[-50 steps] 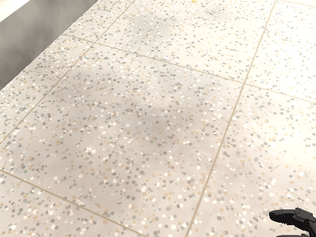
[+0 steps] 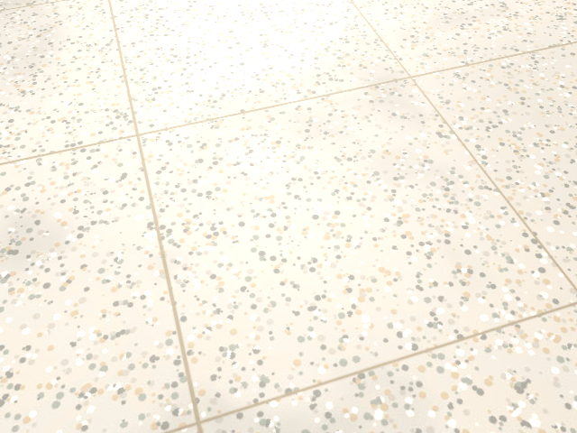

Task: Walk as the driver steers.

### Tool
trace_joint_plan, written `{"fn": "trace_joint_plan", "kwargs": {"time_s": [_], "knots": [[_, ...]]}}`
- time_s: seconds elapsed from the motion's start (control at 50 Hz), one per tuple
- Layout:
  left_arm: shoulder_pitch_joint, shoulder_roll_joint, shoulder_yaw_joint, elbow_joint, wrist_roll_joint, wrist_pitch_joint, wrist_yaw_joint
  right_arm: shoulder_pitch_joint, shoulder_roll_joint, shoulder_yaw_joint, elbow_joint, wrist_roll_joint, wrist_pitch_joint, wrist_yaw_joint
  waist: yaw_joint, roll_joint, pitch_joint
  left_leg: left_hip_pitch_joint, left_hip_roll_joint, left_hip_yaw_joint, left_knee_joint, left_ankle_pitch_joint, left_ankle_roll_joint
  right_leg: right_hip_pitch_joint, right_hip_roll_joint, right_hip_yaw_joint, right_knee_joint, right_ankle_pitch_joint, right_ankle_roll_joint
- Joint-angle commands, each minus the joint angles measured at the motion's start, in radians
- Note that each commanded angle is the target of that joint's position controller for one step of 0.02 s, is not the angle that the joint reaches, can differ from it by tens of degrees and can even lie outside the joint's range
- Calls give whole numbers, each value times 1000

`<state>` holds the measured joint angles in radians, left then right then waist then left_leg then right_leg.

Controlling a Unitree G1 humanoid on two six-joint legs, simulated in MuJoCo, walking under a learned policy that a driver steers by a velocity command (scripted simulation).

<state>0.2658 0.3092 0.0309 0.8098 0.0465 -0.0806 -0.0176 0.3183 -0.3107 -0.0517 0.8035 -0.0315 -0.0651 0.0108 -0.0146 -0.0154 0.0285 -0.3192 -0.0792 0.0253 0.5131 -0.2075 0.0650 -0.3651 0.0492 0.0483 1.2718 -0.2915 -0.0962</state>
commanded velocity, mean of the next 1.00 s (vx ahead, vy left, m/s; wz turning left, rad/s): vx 1.00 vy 0.00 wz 0.54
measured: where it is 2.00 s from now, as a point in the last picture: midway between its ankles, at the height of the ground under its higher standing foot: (154, 197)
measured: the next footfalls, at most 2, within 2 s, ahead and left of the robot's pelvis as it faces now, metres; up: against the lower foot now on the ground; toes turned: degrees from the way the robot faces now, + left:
right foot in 0.28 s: +0.47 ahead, -0.12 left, +0.00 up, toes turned +13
left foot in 0.70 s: +0.78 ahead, +0.24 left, +0.00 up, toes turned +36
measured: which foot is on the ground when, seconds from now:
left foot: down 0.00-0.28, up 0.30-0.68, down 0.70-1.00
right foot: up 0.00-0.26, down 0.28-0.70, up 0.72-1.00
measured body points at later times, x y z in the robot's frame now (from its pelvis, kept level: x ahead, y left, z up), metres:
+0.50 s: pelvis +0.46 +0.02 +0.01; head +0.48 +0.02 +0.46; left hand +0.37 +0.31 -0.10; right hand +0.72 -0.19 -0.09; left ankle +0.45 +0.12 -0.64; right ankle +0.43 -0.13 -0.73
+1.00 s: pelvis +0.87 +0.24 +0.00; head +0.89 +0.25 +0.45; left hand +0.88 +0.54 -0.09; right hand +1.01 +0.00 -0.13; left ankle +0.75 +0.21 -0.73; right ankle +1.12 +0.22 -0.66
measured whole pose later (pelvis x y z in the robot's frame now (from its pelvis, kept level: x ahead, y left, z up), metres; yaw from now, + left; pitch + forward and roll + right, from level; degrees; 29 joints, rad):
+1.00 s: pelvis +0.87 +0.24 +0.00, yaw +33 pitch +0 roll +2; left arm 0.15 0.26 0.01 0.72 0.01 -0.04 -0.04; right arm 0.43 -0.29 -0.05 0.88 -0.02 -0.11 0.02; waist -0.04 -0.02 0.04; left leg 0.09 -0.16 0.08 0.21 -0.31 0.12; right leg -0.78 -0.12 0.02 0.89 -0.01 -0.06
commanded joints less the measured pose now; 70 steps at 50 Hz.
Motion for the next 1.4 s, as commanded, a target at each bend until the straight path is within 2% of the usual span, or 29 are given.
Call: {"fn": "trace_joint_plan", "kwargs": {"time_s": [0.02,0.12,0.2,0.26,0.28,0.3,0.32,0.36,0.44,0.56,0.64,0.68,0.7,0.72,0.74,0.76,0.8,0.86,0.92,1.04,1.08,1.12,1.14,1.16,1.18,1.2,1.26,1.3,1.4], "knots": [[-76,24,-15,-147,33,-4,-17,111,-55,-11,16,16,-20,0,30,59,18,173,234,-485,-325,-182,201,-328,-116,41,-79,-21,46],[-304,16,-55,-252,1,-10,-44,82,-124,-43,0,27,-37,-1,15,68,98,-106,144,-329,-458,20,177,-93,-113,-49,-576,258,121],[-337,56,-40,-254,-12,-10,-24,154,-158,-58,17,46,-35,9,-24,63,42,72,179,-343,-378,324,131,30,-72,-57,-708,354,104],[-60,128,4,-180,-3,-23,14,153,-203,-70,21,34,-25,4,111,40,-165,106,119,-292,102,619,71,383,-40,-62,-744,157,68],[133,196,31,-159,13,-26,38,123,-156,-59,-3,35,-32,7,201,-7,-284,-53,70,-253,402,413,56,611,-214,101,-749,-80,39],[211,269,54,-150,51,-20,46,200,14,-20,-46,70,-35,-3,153,-252,-445,-331,-20,-163,737,-284,41,859,-536,575,-866,-423,-40],[165,253,62,-147,24,-7,44,162,-42,-16,-68,58,-21,-7,132,-269,-422,-458,30,-128,875,-234,56,780,-547,806,-1002,-564,-79],[39,93,31,-140,11,-10,36,0,-74,-25,-68,23,1,5,110,-63,-128,-503,126,-99,828,-82,50,515,-439,449,-1001,-277,-47],[81,18,15,-52,-21,-38,22,-94,3,-11,-120,-1,58,44,34,-95,0,-485,192,-85,767,-69,24,334,-356,100,-1057,136,6],[31,66,27,-14,-25,-61,22,-306,-7,20,-239,1,65,92,-19,-45,94,-350,164,53,387,225,49,215,-262,-268,-1177,444,52],[129,175,44,10,-23,-41,37,-247,-50,15,-199,-6,52,82,-71,-64,21,-70,10,151,232,169,119,344,-289,-312,-982,1200,50],[82,223,53,-8,-12,-8,44,99,-120,-21,-84,-12,45,54,-237,-89,-146,298,-32,83,186,72,170,295,-315,-286,-558,1284,23],[84,211,52,-4,-8,0,40,224,-169,-49,-30,-15,49,30,-279,-37,-190,504,-10,13,113,12,182,149,-249,-294,-222,947,30],[126,53,18,-40,4,-5,28,142,-271,-71,-36,-5,58,9,-132,261,-172,613,207,-291,120,70,173,-140,-89,-266,204,-181,59],[208,85,11,-127,-44,-16,23,91,-328,-81,-97,-10,64,5,-79,300,-433,834,404,-791,-105,-111,352,-386,-37,-40,396,-199,70],[57,141,18,-127,-37,-28,26,84,-257,-77,-101,-5,63,-6,-126,81,-306,721,372,-773,-219,-188,321,-463,-87,2,363,-75,67],[18,97,3,-119,-22,-27,23,22,-175,-54,-56,0,34,-15,-26,-52,-55,370,312,-577,-252,-69,265,-396,-170,-1,177,-21,66],[86,46,-6,-71,-12,32,-2,-6,-90,-20,-30,4,-19,-15,61,-58,9,103,261,-356,-331,25,225,-235,-213,28,23,-38,78],[-84,16,-11,-120,-32,43,-17,37,-88,-21,4,10,-52,4,18,-5,116,83,204,-152,-428,170,153,-335,-200,16,-189,134,59],[-204,-21,-24,-137,-32,13,-51,70,-84,-1,32,30,-88,-8,-8,6,94,235,180,112,-421,826,17,-142,-79,-173,-644,590,-14],[-113,23,-9,-99,-14,11,-54,65,-130,-10,25,26,-74,-38,28,64,-1,366,186,145,-215,1131,-35,-52,22,-235,-686,524,-20],[186,96,24,-10,-1,17,-43,8,-165,-21,1,13,-45,-62,163,105,-144,306,206,143,215,1214,-79,247,89,-203,-678,432,-48],[335,130,46,30,2,18,-24,-58,-178,-29,-14,25,-37,-60,259,75,-173,195,152,156,572,915,-99,383,29,-114,-772,507,-102],[319,203,73,29,-28,30,-1,-41,-66,-10,-40,11,-40,-44,184,-209,-181,-125,-48,155,1001,-303,-125,613,-150,75,-658,1150,-156],[284,297,95,-1,-14,26,-10,137,-25,13,-91,56,-34,-50,91,-222,-483,-407,-59,-66,1327,-425,-150,933,-416,502,-651,1453,-411],[188,258,106,-77,-42,39,3,85,-76,23,-94,24,-32,-53,120,21,-551,-391,6,-129,1261,-256,-121,846,-395,562,-766,1170,-403],[69,111,62,-79,-58,65,27,-59,-82,26,-135,-26,7,-41,16,149,-108,-320,103,-108,928,-208,-113,267,-234,399,-937,801,-266],[74,126,62,-71,-49,61,17,-46,-64,33,-147,-30,60,-45,-17,121,-75,-224,125,-98,776,-219,-133,92,-182,334,-956,861,-235],[65,173,87,-100,-45,76,23,-133,-58,37,-198,-11,83,-50,2,21,-166,-234,116,-98,573,-44,-146,100,-86,316,-890,827,-108]]}}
